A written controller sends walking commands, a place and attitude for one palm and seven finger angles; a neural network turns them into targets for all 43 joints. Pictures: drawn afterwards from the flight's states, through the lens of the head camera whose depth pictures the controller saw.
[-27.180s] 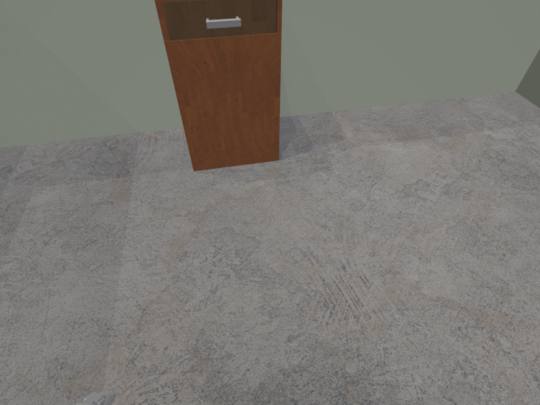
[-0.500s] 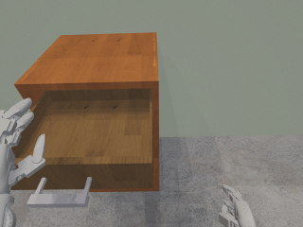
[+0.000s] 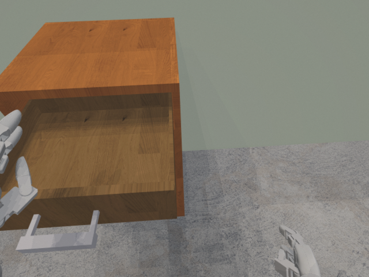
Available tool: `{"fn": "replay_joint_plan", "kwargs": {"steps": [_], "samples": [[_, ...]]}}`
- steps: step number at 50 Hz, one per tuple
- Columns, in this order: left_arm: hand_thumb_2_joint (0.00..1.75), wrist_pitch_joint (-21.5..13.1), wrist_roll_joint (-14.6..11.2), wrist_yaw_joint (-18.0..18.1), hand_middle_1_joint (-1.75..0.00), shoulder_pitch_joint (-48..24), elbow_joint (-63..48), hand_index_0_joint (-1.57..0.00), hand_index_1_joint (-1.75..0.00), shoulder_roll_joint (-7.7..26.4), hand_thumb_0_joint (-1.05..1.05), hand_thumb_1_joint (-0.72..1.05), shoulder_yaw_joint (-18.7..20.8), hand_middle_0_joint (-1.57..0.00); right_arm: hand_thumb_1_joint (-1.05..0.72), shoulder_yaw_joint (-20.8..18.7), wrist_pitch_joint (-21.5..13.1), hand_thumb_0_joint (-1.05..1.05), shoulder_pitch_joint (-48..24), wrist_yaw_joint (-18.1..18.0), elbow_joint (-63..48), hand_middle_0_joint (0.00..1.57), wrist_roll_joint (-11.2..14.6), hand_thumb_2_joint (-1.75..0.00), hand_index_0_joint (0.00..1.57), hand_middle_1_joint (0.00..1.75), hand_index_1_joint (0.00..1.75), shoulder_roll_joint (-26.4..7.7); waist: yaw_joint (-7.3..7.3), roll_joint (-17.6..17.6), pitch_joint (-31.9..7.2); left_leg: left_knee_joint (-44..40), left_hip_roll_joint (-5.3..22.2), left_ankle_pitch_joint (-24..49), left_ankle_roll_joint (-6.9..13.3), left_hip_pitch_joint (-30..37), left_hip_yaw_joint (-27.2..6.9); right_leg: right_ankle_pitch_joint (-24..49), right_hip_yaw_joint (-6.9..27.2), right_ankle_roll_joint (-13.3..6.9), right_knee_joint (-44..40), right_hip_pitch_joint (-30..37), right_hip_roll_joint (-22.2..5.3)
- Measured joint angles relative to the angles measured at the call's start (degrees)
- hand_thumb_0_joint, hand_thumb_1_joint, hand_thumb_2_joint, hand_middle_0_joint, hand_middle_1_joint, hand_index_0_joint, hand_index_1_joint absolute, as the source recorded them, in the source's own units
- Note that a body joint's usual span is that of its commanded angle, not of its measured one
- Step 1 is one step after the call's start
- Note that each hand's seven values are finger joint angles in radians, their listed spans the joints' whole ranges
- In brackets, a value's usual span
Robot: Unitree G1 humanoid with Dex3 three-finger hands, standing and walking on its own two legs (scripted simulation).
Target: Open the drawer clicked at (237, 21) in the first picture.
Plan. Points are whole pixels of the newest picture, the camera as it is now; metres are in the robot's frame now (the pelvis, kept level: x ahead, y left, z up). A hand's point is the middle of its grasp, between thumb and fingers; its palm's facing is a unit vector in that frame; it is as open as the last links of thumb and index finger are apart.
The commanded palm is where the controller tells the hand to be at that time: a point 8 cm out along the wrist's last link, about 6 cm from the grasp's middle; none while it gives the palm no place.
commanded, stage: step back with the hand held close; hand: left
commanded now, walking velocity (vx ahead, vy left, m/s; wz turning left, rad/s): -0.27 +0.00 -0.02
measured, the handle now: (62, 230) +0.20 +0.26 +0.02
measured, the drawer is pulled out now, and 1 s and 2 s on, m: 0.30 0.30 0.30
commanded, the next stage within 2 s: stop stepping back and stand still in 0.90 s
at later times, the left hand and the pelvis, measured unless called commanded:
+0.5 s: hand out of the picture +0.12 +0.26 +0.19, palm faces +0.41 -0.81 -0.41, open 7.4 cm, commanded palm +0.05 +0.31 +0.21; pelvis -0.07 +0.03 -0.01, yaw +1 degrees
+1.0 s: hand out of the picture +0.03 +0.21 +0.19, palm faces +0.22 -0.84 -0.50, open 7.4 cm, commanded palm -0.05 +0.28 +0.21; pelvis -0.20 +0.01 -0.01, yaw -3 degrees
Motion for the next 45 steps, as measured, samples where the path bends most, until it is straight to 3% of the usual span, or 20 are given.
{"fn": "replay_joint_plan", "kwargs": {"steps": [6, 12, 19, 26, 28, 30, 34, 36, 40, 45], "samples": [[0.90, 0.71, 0.24, 0.22, -0.30, 4.80, -4.23, -0.22, -0.31, 2.33, 0.02, 0.89, 0.17, -0.21, -0.91, -1.10, 1.05, 0.02, 0.40, -0.58, -1.83, 0.20, 0.13, -0.90, 0.20, 0.30, 0.30, 0.07, -1.19, -2.11, 0.02, 0.68, -0.84, 1.05, 0.78, -2.42, 1.08, 0.12, 0.78, 0.88, 2.47, -3.33, -0.92], [0.90, -0.09, 0.20, 1.25, -0.30, 5.03, -6.93, -0.22, -0.31, 5.13, 0.02, 0.89, 3.48, -0.22, -0.91, -0.56, 0.56, 0.02, 1.23, -0.89, -2.61, 0.20, -0.18, -0.90, 0.20, 0.30, 0.30, 1.15, -0.84, -3.69, -0.65, 1.53, -1.60, 2.27, 1.44, -4.52, 1.51, 0.67, 0.94, 1.64, 4.56, -5.97, -1.74], [0.90, -0.95, 1.20, 1.98, -0.30, 2.15, -5.17, -0.22, -0.31, 2.89, 0.01, 0.89, 4.30, -0.21, -0.91, 0.96, -1.24, 0.02, 1.78, -0.54, -3.15, 0.20, -0.60, -0.90, 0.20, 0.30, 0.30, 2.10, 0.14, -3.04, -1.12, 4.58, -1.84, 2.44, 2.06, -7.21, 2.37, 0.79, 1.24, 2.29, 8.18, -8.97, -2.12], [0.90, -1.15, 1.70, 2.62, -0.30, -0.75, -5.23, -0.22, -0.31, 0.11, 0.01, 0.89, 0.47, -0.21, -0.91, 1.22, -1.72, 0.02, 3.13, 0.40, -0.95, 0.20, -0.98, -0.90, 0.20, 0.30, 0.30, 1.90, -0.67, -3.59, -0.66, 13.82, -0.67, -7.66, 0.31, -10.93, 1.76, 2.41, -1.07, 2.00, 7.85, -10.50, -3.03], [0.90, -1.13, 1.67, 2.70, -0.30, -0.17, -6.81, -0.22, -0.31, 0.58, 0.01, 0.89, 0.43, -0.21, -0.91, 1.40, -1.42, 0.02, 3.61, 0.32, -0.62, 0.20, -1.17, -0.90, 0.20, 0.30, 0.30, 1.77, -1.23, -4.66, -0.71, 9.28, 0.28, -5.55, 0.32, -8.46, 1.46, 2.40, -1.41, 2.46, 8.81, -11.77, -3.60], [0.90, -1.31, 1.82, 2.98, -0.30, 0.11, -8.01, -0.22, -0.31, 1.52, 0.01, 0.89, 1.34, -0.21, -0.91, 1.23, -1.57, 0.02, 3.56, -0.04, -0.72, 0.20, -1.57, -0.90, 0.20, 0.30, 0.30, 1.96, -1.45, -5.79, 0.44, 7.95, -0.16, 1.67, 0.82, -8.99, 2.18, -0.24, -0.76, 3.18, 11.95, -13.45, -4.12], [0.90, -1.66, 1.50, 3.46, -0.30, 1.91, -8.79, -0.22, -0.31, 3.16, 0.02, 0.89, 4.67, -0.22, -0.91, 0.56, -3.49, 0.02, 3.44, 0.09, -0.13, 0.20, -2.82, -0.90, 0.20, 0.30, 0.30, 3.57, -0.74, -4.87, 0.62, 6.51, 1.14, 2.20, 1.45, -9.54, 3.02, -12.12, 1.69, 3.97, 28.60, -16.57, -2.27], [0.90, -1.76, 1.03, 3.68, -0.30, 2.21, -9.32, -0.22, -0.31, 3.42, 0.02, 0.89, 5.66, -0.21, -0.91, 0.65, -4.45, 0.02, 3.25, 0.48, 0.58, 0.20, -2.84, -0.90, 0.20, 0.30, 0.30, 4.31, -0.24, -3.85, 0.27, 4.67, 2.36, 3.56, 1.32, -9.52, 3.17, -13.56, 1.61, 4.57, 30.83, -15.11, -2.15], [0.90, -1.87, 0.52, 3.58, -0.30, 0.76, -9.03, -0.21, -0.31, 2.48, 0.02, 0.89, 5.30, -0.21, -0.91, 1.49, -5.34, 0.02, 1.47, 1.30, 1.65, 0.20, -2.38, -0.90, 0.20, 0.30, 0.30, 5.18, 0.83, -2.65, 0.07, 1.65, 4.56, 6.56, 0.70, -9.94, 4.64, -13.65, 0.56, 5.38, 24.36, -9.52, -3.54], [0.90, -1.05, -0.25, 2.33, -0.30, -1.79, -6.67, -0.21, -0.30, 2.64, 0.01, 0.90, 3.91, -0.21, -0.91, 2.71, -5.77, 0.02, -1.77, 1.67, 0.74, 0.20, -2.22, -0.90, 0.21, 0.30, 0.30, 5.40, -0.15, -2.21, 1.06, 0.40, 5.73, 10.41, -0.44, -13.31, 5.47, -9.41, -0.20, 5.23, 9.64, -2.37, -4.24]]}}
